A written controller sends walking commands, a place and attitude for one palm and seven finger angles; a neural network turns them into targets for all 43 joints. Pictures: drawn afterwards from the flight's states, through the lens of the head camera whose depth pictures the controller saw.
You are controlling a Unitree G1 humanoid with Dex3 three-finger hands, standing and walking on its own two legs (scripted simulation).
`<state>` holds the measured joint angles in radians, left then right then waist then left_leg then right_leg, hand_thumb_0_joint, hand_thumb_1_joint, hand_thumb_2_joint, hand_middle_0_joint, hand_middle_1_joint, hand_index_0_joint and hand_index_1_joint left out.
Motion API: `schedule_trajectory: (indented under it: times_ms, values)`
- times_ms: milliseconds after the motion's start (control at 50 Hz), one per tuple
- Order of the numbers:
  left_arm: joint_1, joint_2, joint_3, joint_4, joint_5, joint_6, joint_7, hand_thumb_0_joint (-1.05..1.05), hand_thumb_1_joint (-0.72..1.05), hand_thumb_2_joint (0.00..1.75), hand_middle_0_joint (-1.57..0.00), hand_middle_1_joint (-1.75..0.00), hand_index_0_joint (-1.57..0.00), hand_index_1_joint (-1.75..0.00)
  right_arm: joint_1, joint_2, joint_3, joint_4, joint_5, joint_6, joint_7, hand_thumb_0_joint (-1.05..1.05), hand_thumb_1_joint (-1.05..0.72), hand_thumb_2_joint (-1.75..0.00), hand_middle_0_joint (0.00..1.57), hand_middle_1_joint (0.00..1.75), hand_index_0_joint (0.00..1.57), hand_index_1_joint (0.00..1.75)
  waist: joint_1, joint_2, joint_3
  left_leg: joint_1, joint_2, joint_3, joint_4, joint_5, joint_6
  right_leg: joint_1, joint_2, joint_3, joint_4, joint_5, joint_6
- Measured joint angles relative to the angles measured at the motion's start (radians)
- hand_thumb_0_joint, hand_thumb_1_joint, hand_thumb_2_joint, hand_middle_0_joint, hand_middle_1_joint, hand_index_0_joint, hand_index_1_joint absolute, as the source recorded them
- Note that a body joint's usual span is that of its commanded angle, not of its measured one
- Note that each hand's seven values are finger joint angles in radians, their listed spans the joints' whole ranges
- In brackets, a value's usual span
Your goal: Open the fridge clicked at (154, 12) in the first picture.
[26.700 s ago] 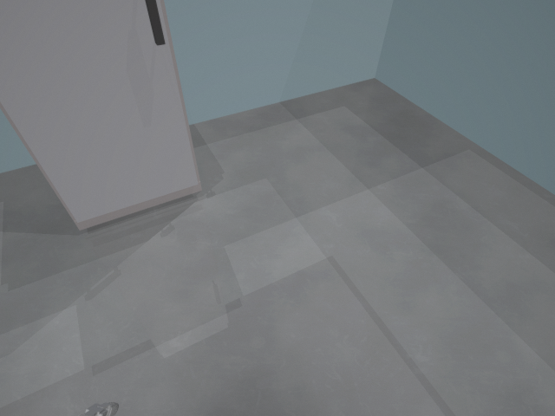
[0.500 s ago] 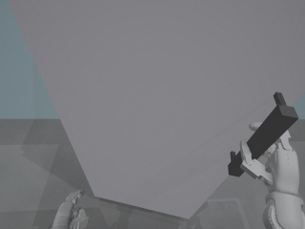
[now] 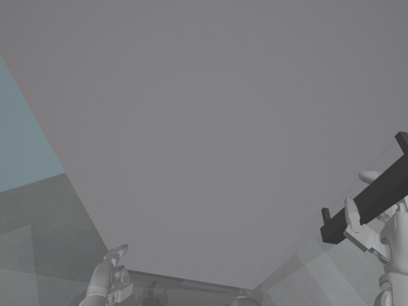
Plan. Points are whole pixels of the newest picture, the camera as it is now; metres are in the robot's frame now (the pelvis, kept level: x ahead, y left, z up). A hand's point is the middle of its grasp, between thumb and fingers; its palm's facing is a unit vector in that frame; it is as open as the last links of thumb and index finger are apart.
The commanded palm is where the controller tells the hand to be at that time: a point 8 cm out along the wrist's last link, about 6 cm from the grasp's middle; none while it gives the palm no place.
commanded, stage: walk backward, drawing the door open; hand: right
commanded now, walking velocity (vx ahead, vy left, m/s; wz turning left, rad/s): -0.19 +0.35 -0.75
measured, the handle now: (360, 195) +0.28 -0.22 +0.15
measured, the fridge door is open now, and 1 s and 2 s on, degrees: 35 75 69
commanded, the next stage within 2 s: stop walking and hold the door back in 0.90 s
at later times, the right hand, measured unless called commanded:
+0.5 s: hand out of the picture +0.07 -0.13 +0.15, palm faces +0.70 +0.59 -0.40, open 7.3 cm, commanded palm +0.01 -0.14 +0.15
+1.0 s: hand out of the picture -0.05 -0.01 +0.14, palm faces +0.87 +0.30 -0.39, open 7.3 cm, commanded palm -0.11 -0.01 +0.13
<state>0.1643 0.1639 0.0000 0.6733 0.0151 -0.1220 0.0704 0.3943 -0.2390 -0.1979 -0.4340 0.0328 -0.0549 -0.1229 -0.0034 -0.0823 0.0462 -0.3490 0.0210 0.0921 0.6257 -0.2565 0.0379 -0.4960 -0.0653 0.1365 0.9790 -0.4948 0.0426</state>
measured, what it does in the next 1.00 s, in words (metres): steps to the left, turning right: right foot, then left foot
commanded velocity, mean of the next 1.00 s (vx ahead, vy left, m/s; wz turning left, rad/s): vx -0.20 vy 0.24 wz -0.73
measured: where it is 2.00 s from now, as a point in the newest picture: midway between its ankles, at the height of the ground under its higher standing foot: outside the picture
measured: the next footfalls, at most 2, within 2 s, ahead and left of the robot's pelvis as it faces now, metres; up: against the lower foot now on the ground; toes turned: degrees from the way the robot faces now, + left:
right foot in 0.22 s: -0.03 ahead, -0.05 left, +0.00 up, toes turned -19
left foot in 0.52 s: +0.07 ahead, +0.33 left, +0.00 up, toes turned -21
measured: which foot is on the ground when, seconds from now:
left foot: down 0.00-0.22, up 0.24-0.50, down 0.52-0.80, up 0.82-1.00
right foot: up 0.00-0.20, down 0.22-0.52, up 0.54-0.78, down 0.80-1.00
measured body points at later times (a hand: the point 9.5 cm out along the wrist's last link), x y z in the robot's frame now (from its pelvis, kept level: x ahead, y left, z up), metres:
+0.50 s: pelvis -0.04 +0.20 +0.00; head -0.01 +0.19 +0.45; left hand +0.17 +0.34 -0.10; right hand +0.03 -0.16 +0.17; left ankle +0.03 +0.33 -0.72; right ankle -0.07 -0.03 -0.72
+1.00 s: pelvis -0.03 +0.36 +0.02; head -0.02 +0.32 +0.46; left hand +0.24 +0.40 -0.06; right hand -0.10 -0.02 +0.17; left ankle +0.10 +0.45 -0.66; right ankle -0.09 +0.22 -0.72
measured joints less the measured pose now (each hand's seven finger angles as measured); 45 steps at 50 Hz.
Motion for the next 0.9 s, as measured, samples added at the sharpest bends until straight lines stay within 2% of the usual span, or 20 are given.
schedule_trajectory:
  times_ms: [40, 80, 120, 180, 200, 220, 240, 280, 340, 460, 520, 540, 600, 640, 680, 740, 780, 800, 840, 900]
  values:
    - [-0.006, 0.024, 0.018, 0.017, 0.003, 0.008, 0.01, 0.01, 0.9, 0.9, -0.2, -0.3, -0.21, -0.3, 0.007, 0.002, -0.001, 0.017, 0.002, -0.01, 0.011, -0.09, -0.59, -0.8, 0.44, 1.38, 0.18, 1.33, -0.005, 0.023, -0.003, 0.008, 0.024, 0.024, -0.017, 0.005, 0.02, -0.042, 0.04, -0.09, 0.211, -0.033, 0.003]
    - [0.003, 0.041, 0.028, 0.01, 0.007, 0.011, 0.024, 0.01, 0.9, 0.9, -0.2, -0.3, -0.21, -0.3, 0.017, 0.003, -0.004, 0.02, -0.002, -0.018, 0.02, -0.09, -0.59, -0.79, 0.43, 1.37, 0.19, 1.34, -0.003, 0.045, -0.001, 0.027, 0.038, 0.059, -0.051, 0.022, 0.035, -0.021, 0.051, -0.178, 0.242, -0.039, 0.008]
    - [0.019, 0.05, 0.031, -0.011, 0.007, 0.012, 0.038, 0.01, 0.9, 0.9, -0.2, -0.3, -0.2, -0.3, 0.026, -0.005, -0.007, 0.007, -0.005, -0.021, 0.027, -0.09, -0.58, -0.8, 0.43, 1.36, 0.2, 1.35, 0.002, 0.067, -0.002, 0.042, 0.041, 0.103, -0.082, 0.038, 0.051, 0.041, 0.049, -0.241, 0.139, -0.053, 0.002]
    - [0.049, 0.058, 0.031, -0.054, 0.012, -0.001, 0.049, 0.01, 0.9, 0.9, -0.2, -0.3, -0.2, -0.3, 0.039, -0.028, -0.013, -0.047, -0.003, -0.014, 0.035, -0.09, -0.57, -0.8, 0.44, 1.37, 0.21, 1.35, 0.005, 0.093, -0.01, 0.026, 0.03, 0.174, -0.093, 0.047, 0.077, 0.157, 0.038, -0.286, -0.131, -0.036, -0.017]
    - [0.059, 0.063, 0.029, -0.074, 0.015, -0.012, 0.051, 0.01, 0.9, 0.9, -0.2, -0.3, -0.2, -0.3, 0.044, -0.035, -0.018, -0.07, 0.0, -0.017, 0.035, -0.09, -0.56, -0.8, 0.44, 1.38, 0.21, 1.34, 0.006, 0.096, -0.015, 0.001, 0.025, 0.194, -0.068, 0.039, 0.084, 0.2, 0.034, -0.288, -0.244, 0.011, -0.024]
    - [0.069, 0.073, 0.03, -0.101, 0.018, -0.026, 0.052, 0.01, 0.9, 0.9, -0.2, -0.3, -0.2, -0.3, 0.049, -0.041, -0.024, -0.095, 0.006, -0.024, 0.031, -0.1, -0.56, -0.8, 0.44, 1.38, 0.21, 1.34, 0.008, 0.084, -0.018, -0.038, 0.015, 0.213, -0.014, 0.012, 0.067, 0.235, 0.022, -0.267, -0.35, 0.098, -0.036]
    - [0.063, 0.064, 0.036, -0.106, 0.024, -0.037, 0.053, 0.01, 0.9, 0.9, -0.2, -0.3, -0.2, -0.3, 0.039, -0.052, -0.037, -0.099, 0.01, -0.041, 0.026, -0.11, -0.55, -0.8, 0.45, 1.38, 0.21, 1.34, 0.011, 0.099, -0.001, -0.081, 0.014, 0.189, 0.078, -0.067, 0.023, 0.222, 0.022, -0.253, -0.349, 0.16, -0.042]
    - [0.054, 0.036, 0.034, -0.085, 0.037, -0.042, 0.043, 0.01, 0.9, 0.9, -0.2, -0.3, -0.2, -0.3, 0.016, -0.068, -0.058, -0.073, -0.005, -0.071, 0.027, -0.12, -0.55, -0.8, 0.45, 1.39, 0.21, 1.35, 0.005, 0.125, 0.041, -0.153, -0.017, 0.071, 0.3, -0.163, -0.045, 0.224, 0.021, -0.226, -0.328, 0.168, -0.035]
    - [0.072, 0.005, 0.018, -0.057, 0.036, -0.038, 0.018, 0.01, 0.9, 0.9, -0.2, -0.3, -0.2, -0.3, 0.008, -0.066, -0.073, -0.04, -0.023, -0.059, 0.033, -0.11, -0.56, -0.8, 0.45, 1.39, 0.2, 1.34, 0.014, 0.102, 0.054, -0.194, -0.038, -0.008, 0.444, -0.141, -0.084, 0.244, -0.015, -0.14, -0.399, 0.211, 0.003]
    - [0.099, -0.017, -0.006, -0.048, 0.011, -0.051, -0.007, 0.01, 0.9, 0.9, -0.2, -0.3, -0.21, -0.3, 0.024, -0.074, -0.135, 0.012, 0.024, -0.046, 0.01, -0.11, -0.56, -0.8, 0.45, 1.38, 0.2, 1.33, -0.003, 0.03, 0.049, -0.056, -0.008, -0.077, 0.179, -0.119, -0.101, 0.215, -0.098, -0.013, -0.485, 0.292, 0.063]
    - [0.099, -0.027, -0.009, -0.044, 0.003, -0.054, -0.015, 0.01, 0.9, 0.9, -0.2, -0.3, -0.21, -0.3, 0.029, -0.121, -0.217, 0.026, 0.037, -0.028, -0.006, -0.17, -0.51, -0.79, 0.45, 1.37, 0.2, 1.35, -0.014, 0.047, 0.024, 0.073, 0.012, -0.061, -0.052, -0.063, -0.091, 0.126, -0.095, 0.026, -0.394, 0.215, 0.044]
    - [0.075, -0.015, -0.004, -0.025, 0.0, -0.05, -0.015, 0.01, 0.9, 0.9, -0.2, -0.3, -0.21, -0.3, 0.018, -0.115, -0.236, 0.035, 0.033, -0.026, -0.009, -0.18, -0.5, -0.78, 0.45, 1.37, 0.21, 1.35, -0.015, 0.034, 0.035, 0.054, 0.003, -0.045, -0.024, -0.036, -0.074, 0.078, -0.089, 0.04, -0.285, 0.125, 0.033]
    - [0.028, 0.029, 0.026, 0.041, 0.001, -0.035, -0.004, 0.01, 0.9, 0.9, -0.2, -0.3, -0.21, -0.3, -0.002, -0.101, -0.236, 0.075, 0.023, -0.032, -0.006, -0.19, -0.5, -0.77, 0.45, 1.38, 0.22, 1.36, -0.01, 0.032, 0.058, 0.047, 0.025, 0.005, 0.022, -0.059, -0.031, -0.052, -0.005, -0.027, 0.16, -0.042, 0.018]
    - [0.02, 0.048, 0.043, 0.051, -0.001, -0.022, 0.005, 0.01, 0.9, 0.9, -0.2, -0.3, -0.21, -0.3, 0.007, -0.1, -0.231, 0.087, 0.023, -0.04, 0.0, -0.19, -0.51, -0.76, 0.45, 1.38, 0.23, 1.37, -0.012, 0.05, 0.063, 0.071, 0.044, 0.029, -0.007, -0.051, -0.017, -0.061, 0.028, -0.122, 0.29, -0.063, 0.027]
    - [0.022, 0.06, 0.047, 0.033, -0.005, -0.015, 0.02, 0.01, 0.9, 0.9, -0.2, -0.3, -0.21, -0.3, 0.017, -0.106, -0.227, 0.084, 0.02, -0.047, 0.0, -0.18, -0.51, -0.75, 0.44, 1.38, 0.24, 1.37, -0.009, 0.073, 0.067, 0.094, 0.055, 0.061, -0.042, -0.032, -0.007, -0.015, 0.04, -0.201, 0.236, -0.08, 0.025]
    - [0.029, 0.071, 0.043, -0.012, -0.006, -0.017, 0.037, 0.01, 0.9, 0.9, -0.2, -0.3, -0.2, -0.3, 0.029, -0.128, -0.224, 0.052, 0.027, -0.052, 0.001, -0.18, -0.51, -0.75, 0.44, 1.38, 0.23, 1.36, 0.002, 0.099, 0.056, 0.091, 0.056, 0.123, -0.053, -0.024, 0.008, 0.093, 0.037, -0.258, -0.022, -0.058, 0.01]
    - [0.03, 0.083, 0.042, -0.047, 0.001, -0.025, 0.039, 0.01, 0.9, 0.9, -0.2, -0.3, -0.2, -0.3, 0.035, -0.143, -0.226, 0.015, 0.036, -0.056, -0.001, -0.18, -0.52, -0.76, 0.45, 1.38, 0.22, 1.36, 0.007, 0.104, 0.04, 0.049, 0.053, 0.159, 0.0, -0.046, 0.017, 0.177, 0.033, -0.267, -0.241, 0.063, 0.003]
    - [0.028, 0.09, 0.046, -0.066, 0.003, -0.034, 0.04, 0.01, 0.9, 0.9, -0.2, -0.3, -0.2, -0.3, 0.033, -0.152, -0.23, -0.004, 0.042, -0.06, -0.004, -0.19, -0.51, -0.76, 0.45, 1.39, 0.21, 1.35, 0.007, 0.103, 0.035, 0.007, 0.05, 0.16, 0.07, -0.076, 0.007, 0.203, 0.029, -0.253, -0.32, 0.175, -0.019]
    - [-0.001, 0.068, 0.053, -0.059, 0.007, -0.042, 0.039, 0.01, 0.9, 0.9, -0.2, -0.3, -0.2, -0.3, -0.007, -0.166, -0.233, 0.012, 0.033, -0.077, -0.007, -0.2, -0.52, -0.77, 0.45, 1.39, 0.2, 1.35, -0.005, 0.132, 0.072, -0.064, 0.032, 0.065, 0.267, -0.235, -0.044, 0.197, 0.038, -0.24, -0.292, 0.181, -0.057]
    - [-0.009, 0.028, 0.032, -0.04, 0.01, -0.044, 0.013, 0.01, 0.9, 0.9, -0.2, -0.3, -0.2, -0.3, -0.045, -0.16, -0.228, 0.054, 0.004, -0.063, 0.005, -0.18, -0.54, -0.78, 0.45, 1.4, 0.19, 1.35, 0.0, 0.125, 0.084, -0.131, -0.016, -0.018, 0.446, -0.234, -0.084, 0.218, 0.018, -0.176, -0.348, 0.196, -0.047]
